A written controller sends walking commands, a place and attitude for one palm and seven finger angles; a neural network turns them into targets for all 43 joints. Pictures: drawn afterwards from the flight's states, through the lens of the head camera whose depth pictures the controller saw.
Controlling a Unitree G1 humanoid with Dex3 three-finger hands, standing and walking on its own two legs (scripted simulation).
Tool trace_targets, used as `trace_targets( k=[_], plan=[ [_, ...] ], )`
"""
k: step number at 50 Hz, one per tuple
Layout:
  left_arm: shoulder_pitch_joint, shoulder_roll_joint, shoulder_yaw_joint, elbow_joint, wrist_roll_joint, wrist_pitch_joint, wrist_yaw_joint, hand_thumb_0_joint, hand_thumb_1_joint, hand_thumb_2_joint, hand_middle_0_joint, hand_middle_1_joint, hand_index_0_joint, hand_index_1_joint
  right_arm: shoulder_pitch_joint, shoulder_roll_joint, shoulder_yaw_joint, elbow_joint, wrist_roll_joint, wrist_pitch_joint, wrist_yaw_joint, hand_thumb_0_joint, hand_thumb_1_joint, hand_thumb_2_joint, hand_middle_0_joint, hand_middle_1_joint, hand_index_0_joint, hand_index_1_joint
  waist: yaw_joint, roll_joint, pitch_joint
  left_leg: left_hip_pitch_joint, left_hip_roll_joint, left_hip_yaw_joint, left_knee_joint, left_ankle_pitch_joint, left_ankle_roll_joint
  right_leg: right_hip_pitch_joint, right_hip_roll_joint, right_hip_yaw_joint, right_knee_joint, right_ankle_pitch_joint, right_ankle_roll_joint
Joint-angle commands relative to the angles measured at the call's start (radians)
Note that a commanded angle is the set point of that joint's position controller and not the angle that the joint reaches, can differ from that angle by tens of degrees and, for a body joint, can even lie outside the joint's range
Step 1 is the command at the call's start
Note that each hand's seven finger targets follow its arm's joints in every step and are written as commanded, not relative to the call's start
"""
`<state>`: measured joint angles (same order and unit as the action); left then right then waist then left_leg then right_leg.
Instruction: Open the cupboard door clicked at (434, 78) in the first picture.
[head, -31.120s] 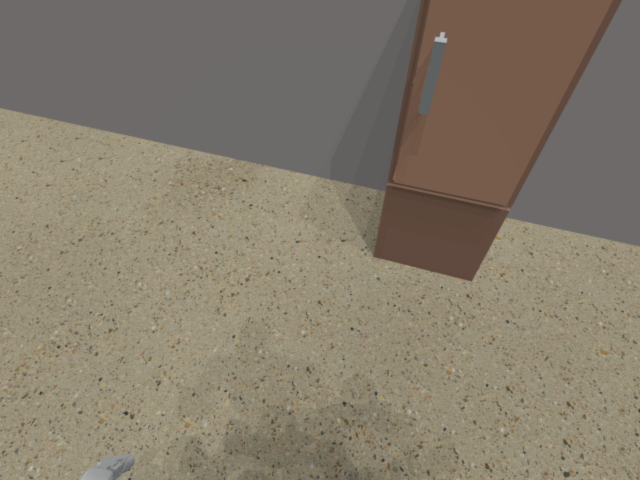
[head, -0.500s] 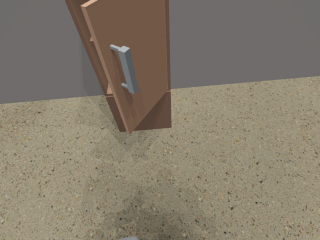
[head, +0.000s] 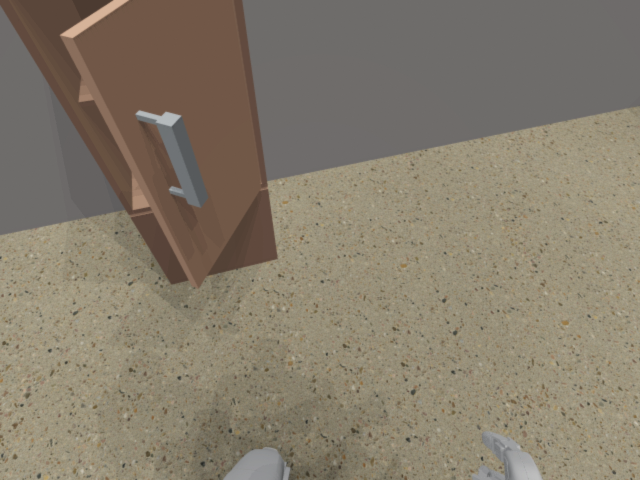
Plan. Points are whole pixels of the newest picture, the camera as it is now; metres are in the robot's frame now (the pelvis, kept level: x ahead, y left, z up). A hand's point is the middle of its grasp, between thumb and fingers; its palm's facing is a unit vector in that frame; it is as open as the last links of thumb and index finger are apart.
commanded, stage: walk to a spot facing it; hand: left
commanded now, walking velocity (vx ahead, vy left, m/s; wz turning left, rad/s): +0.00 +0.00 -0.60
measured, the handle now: (173, 161) +0.54 +0.31 +0.03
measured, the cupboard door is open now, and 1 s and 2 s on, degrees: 53 53 53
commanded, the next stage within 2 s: none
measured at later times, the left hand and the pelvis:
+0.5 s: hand (193, 447) +0.16 +0.21 -0.17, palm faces -0.36 -0.91 -0.22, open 7.3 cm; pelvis -0.01 +0.04 +0.00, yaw -20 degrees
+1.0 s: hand (225, 439) +0.18 +0.17 -0.18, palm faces -0.51 -0.84 -0.18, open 7.3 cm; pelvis +0.08 +0.00 -0.01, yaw -37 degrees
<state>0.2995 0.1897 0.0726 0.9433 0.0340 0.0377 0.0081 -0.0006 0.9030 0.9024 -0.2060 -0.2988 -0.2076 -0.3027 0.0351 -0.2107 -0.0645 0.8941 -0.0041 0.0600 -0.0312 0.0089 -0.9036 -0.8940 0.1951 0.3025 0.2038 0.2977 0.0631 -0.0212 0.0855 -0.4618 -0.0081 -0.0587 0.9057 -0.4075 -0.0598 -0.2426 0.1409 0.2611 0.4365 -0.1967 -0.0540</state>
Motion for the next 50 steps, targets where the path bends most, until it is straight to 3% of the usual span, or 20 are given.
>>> trace_targets(
  k=[1, 3, 4, 5, 6, 7, 8, 11, 20, 25, 27, 28, 29, 30, 34, 43, 46, 48, 49, 50],
  plan=[
    [-0.011, 0.222, 0.061, -0.08, -0.004, -0.018, 0.019, 0.0, 0.9, 0.9, -0.2, -0.3, -0.2, -0.3, 0.036, -0.079, -0.015, -0.088, 0.013, -0.05, -0.011, 0.0, -0.9, -0.9, 0.2, 0.3, 0.2, 0.3, -0.041, -0.11, -0.143, 0.112, -0.01, -0.011, -0.243, 0.027, 0.018, 0.065, -0.262, 0.294, -0.019, 0.388, -0.117],
    [-0.055, 0.2, 0.054, -0.091, -0.014, -0.014, 0.015, 0.0, 0.9, 0.9, -0.2, -0.3, -0.2, -0.3, 0.147, -0.111, -0.021, -0.056, 0.013, -0.061, -0.02, 0.0, -0.9, -0.9, 0.2, 0.3, 0.2, 0.3, -0.096, -0.058, -0.168, 0.389, 0.03, -0.022, -0.468, 0.176, 0.028, -0.124, -0.189, 0.22, 0.044, 0.194, -0.039],
    [-0.026, 0.142, 0.044, -0.105, -0.023, -0.011, 0.01, 0.0, 0.9, 0.9, -0.2, -0.3, -0.2, -0.3, 0.166, -0.189, -0.033, -0.056, 0.002, -0.07, -0.026, 0.0, -0.9, -0.9, 0.2, 0.3, 0.2, 0.3, -0.091, 0.164, -0.177, 0.526, 0.238, -0.239, -0.599, 0.112, 0.083, -0.318, -0.062, 0.097, 0.168, -0.126, 0.011],
    [-0.04, 0.133, 0.039, -0.121, -0.024, -0.013, -0.003, 0.0, 0.9, 0.9, -0.2, -0.3, -0.2, -0.3, 0.208, -0.263, -0.043, -0.071, -0.013, -0.07, -0.029, 0.0, -0.9, -0.9, 0.2, 0.3, 0.2, 0.3, -0.098, 0.338, -0.165, 0.49, 0.474, -0.468, -0.667, 0.182, 0.193, -0.384, -0.014, -0.107, 0.416, -0.444, 0.073],
    [-0.079, 0.168, 0.045, -0.123, -0.01, -0.01, -0.01, 0.0, 0.9, 0.9, -0.2, -0.3, -0.2, -0.3, 0.199, -0.252, -0.032, -0.076, -0.022, -0.063, -0.03, 0.0, -0.9, -0.9, 0.2, 0.3, 0.2, 0.3, -0.097, 0.215, -0.097, 0.342, 0.515, -0.457, -0.666, 0.225, 0.252, -0.356, -0.078, -0.135, 0.577, -0.414, 0.092],
    [-0.038, 0.162, 0.053, -0.124, -0.004, -0.012, -0.021, 0.0, 0.9, 0.9, -0.2, -0.3, -0.2, -0.3, 0.143, -0.219, -0.019, -0.104, -0.031, -0.063, -0.028, 0.0, -0.9, -0.9, 0.2, 0.3, 0.2, 0.3, -0.052, 0.136, -0.071, 0.243, 0.473, -0.371, -0.677, 0.181, 0.263, -0.332, -0.103, -0.167, 0.672, -0.35, 0.103],
    [-0.04, 0.163, 0.059, -0.088, 0.007, -0.005, -0.027, 0.0, 0.9, 0.9, -0.2, -0.3, -0.2, -0.3, 0.125, -0.182, -0.008, -0.098, -0.033, -0.069, -0.027, 0.0, -0.9, -0.9, 0.2, 0.3, 0.2, 0.3, -0.038, 0.15, -0.074, 0.229, 0.377, -0.287, -0.655, 0.257, 0.219, -0.33, -0.096, -0.166, 0.73, -0.284, 0.108],
    [-0.031, 0.132, 0.048, -0.083, -0.006, 0.004, -0.041, 0.0, 0.9, 0.9, -0.2, -0.3, -0.2, -0.3, 0.132, -0.151, 0.006, -0.092, -0.027, -0.074, -0.027, 0.0, -0.9, -0.9, 0.2, 0.3, 0.2, 0.3, -0.025, 0.189, -0.097, 0.271, 0.284, -0.054, -0.595, 0.465, 0.17, -0.349, -0.13, -0.211, 0.792, -0.188, 0.118],
    [-0.185, 0.099, 0.015, -0.111, -0.012, 0.006, -0.052, 0.0, 0.9, 0.9, -0.2, -0.3, -0.2, -0.3, 0.31, -0.179, -0.011, -0.006, -0.027, -0.071, -0.015, 0.0, -0.9, -0.9, 0.2, 0.3, 0.2, 0.3, -0.102, 0.225, -0.107, 0.388, 0.317, 0.071, -0.541, 0.625, 0.177, -0.274, -0.167, -0.323, 0.467, -0.214, 0.11],
    [-0.173, 0.11, 0.012, -0.106, -0.017, -0.001, -0.045, 0.0, 0.9, 0.9, -0.2, -0.3, -0.2, -0.3, 0.308, -0.208, -0.023, 0.0, -0.027, -0.067, -0.006, 0.0, -0.9, -0.9, 0.2, 0.3, 0.2, 0.3, -0.087, 0.23, -0.123, 0.333, 0.361, 0.099, -0.47, 0.616, 0.161, -0.076, -0.151, -0.345, 0.208, -0.196, 0.06],
    [-0.056, 0.161, 0.026, -0.073, -0.011, -0.009, -0.038, 0.0, 0.9, 0.9, -0.2, -0.3, -0.2, -0.3, 0.276, -0.186, -0.022, -0.011, -0.016, -0.063, 0.002, 0.0, -0.9, -0.9, 0.2, 0.3, 0.2, 0.3, -0.022, 0.095, -0.17, 0.16, 0.311, 0.178, -0.322, 0.291, 0.077, 0.205, -0.19, -0.293, -0.032, -0.036, 0.022],
    [0.012, 0.276, 0.048, -0.053, 0.002, -0.022, -0.024, 0.0, 0.9, 0.9, -0.2, -0.3, -0.2, -0.3, 0.257, -0.106, -0.004, -0.043, -0.005, -0.06, 0.009, 0.0, -0.9, -0.9, 0.2, 0.3, 0.2, 0.3, 0.014, -0.253, -0.186, -0.097, 0.162, 0.301, -0.085, -0.128, 0.008, 0.373, -0.447, 0.071, -0.166, -0.026, -0.073],
    [0.065, 0.329, 0.059, -0.04, -0.012, -0.016, -0.009, 0.0, 0.9, 0.9, -0.2, -0.3, -0.2, -0.3, 0.157, -0.115, 0.001, -0.086, -0.016, -0.05, 0.01, 0.0, -0.9, -0.9, 0.2, 0.3, 0.2, 0.3, 0.07, -0.313, -0.13, -0.234, 0.089, 0.2, 0.118, -0.294, -0.001, 0.311, -0.551, 0.246, -0.191, 0.0, -0.158],
    [0.049, 0.315, 0.059, -0.048, -0.017, -0.019, 0.002, 0.0, 0.9, 0.9, -0.2, -0.3, -0.2, -0.3, 0.139, -0.131, -0.003, -0.09, -0.015, -0.046, 0.016, 0.0, -0.9, -0.9, 0.2, 0.3, 0.2, 0.3, 0.056, -0.214, -0.083, -0.292, 0.117, 0.095, 0.203, -0.208, 0.011, 0.276, -0.537, 0.21, -0.205, -0.145, -0.196],
    [-0.08, 0.204, 0.038, -0.078, -0.017, -0.051, 0.005, 0.0, 0.9, 0.9, -0.2, -0.3, -0.2, -0.3, 0.162, -0.121, -0.021, -0.046, -0.024, -0.051, 0.039, 0.0, -0.9, -0.9, 0.2, 0.3, 0.2, 0.3, -0.044, -0.138, -0.043, -0.198, 0.129, 0.085, 0.187, 0.055, -0.016, 0.145, -0.362, 0.026, -0.204, -0.124, -0.13],
    [0.009, 0.209, 0.047, -0.04, -0.008, -0.082, -0.015, 0.0, 0.9, 0.9, -0.2, -0.3, -0.2, -0.3, 0.061, -0.088, -0.025, -0.096, -0.017, -0.086, 0.046, 0.0, -0.9, -0.9, 0.2, 0.3, 0.2, 0.3, -0.021, -0.135, -0.01, -0.133, 0.074, 0.085, -0.094, 0.09, -0.014, 0.129, -0.341, 0.114, -0.21, -0.152, -0.162],
    [-0.008, 0.21, 0.053, -0.039, -0.006, -0.079, -0.015, 0.0, 0.9, 0.9, -0.2, -0.3, -0.2, -0.3, 0.093, -0.085, -0.023, -0.093, -0.012, -0.107, 0.039, 0.0, -0.9, -0.9, 0.2, 0.3, 0.2, 0.3, -0.045, -0.143, -0.03, 0.056, 0.041, 0.093, -0.268, 0.08, 0.001, 0.055, -0.328, 0.119, -0.142, -0.099, -0.146],
    [-0.053, 0.178, 0.05, -0.049, -0.013, -0.076, -0.019, 0.0, 0.9, 0.9, -0.2, -0.3, -0.2, -0.3, 0.248, -0.121, -0.027, -0.033, -0.012, -0.121, 0.021, 0.0, -0.9, -0.9, 0.2, 0.3, 0.2, 0.3, -0.121, -0.056, -0.073, 0.392, 0.031, 0.108, -0.446, 0.155, 0.009, -0.133, -0.233, 0.041, -0.004, -0.094, -0.086],
    [-0.046, 0.118, 0.038, -0.057, -0.018, -0.075, -0.027, 0.0, 0.9, 0.9, -0.2, -0.3, -0.2, -0.3, 0.385, -0.204, -0.047, 0.006, -0.02, -0.128, 0.007, 0.0, -0.9, -0.9, 0.2, 0.3, 0.2, 0.3, -0.18, 0.156, -0.151, 0.608, 0.195, -0.087, -0.52, -0.01, 0.049, -0.294, -0.132, -0.052, 0.237, -0.161, -0.041],
    [-0.032, 0.072, 0.025, -0.078, -0.026, -0.076, -0.035, 0.0, 0.9, 0.9, -0.2, -0.3, -0.2, -0.3, 0.527, -0.3, -0.062, 0.026, -0.041, -0.133, 0.001, 0.0, -0.9, -0.9, 0.2, 0.3, 0.2, 0.3, -0.218, 0.417, -0.225, 0.686, 0.492, -0.469, -0.67, -0.189, 0.152, -0.459, -0.037, -0.241, 0.611, -0.413, 0.022]
  ],
)
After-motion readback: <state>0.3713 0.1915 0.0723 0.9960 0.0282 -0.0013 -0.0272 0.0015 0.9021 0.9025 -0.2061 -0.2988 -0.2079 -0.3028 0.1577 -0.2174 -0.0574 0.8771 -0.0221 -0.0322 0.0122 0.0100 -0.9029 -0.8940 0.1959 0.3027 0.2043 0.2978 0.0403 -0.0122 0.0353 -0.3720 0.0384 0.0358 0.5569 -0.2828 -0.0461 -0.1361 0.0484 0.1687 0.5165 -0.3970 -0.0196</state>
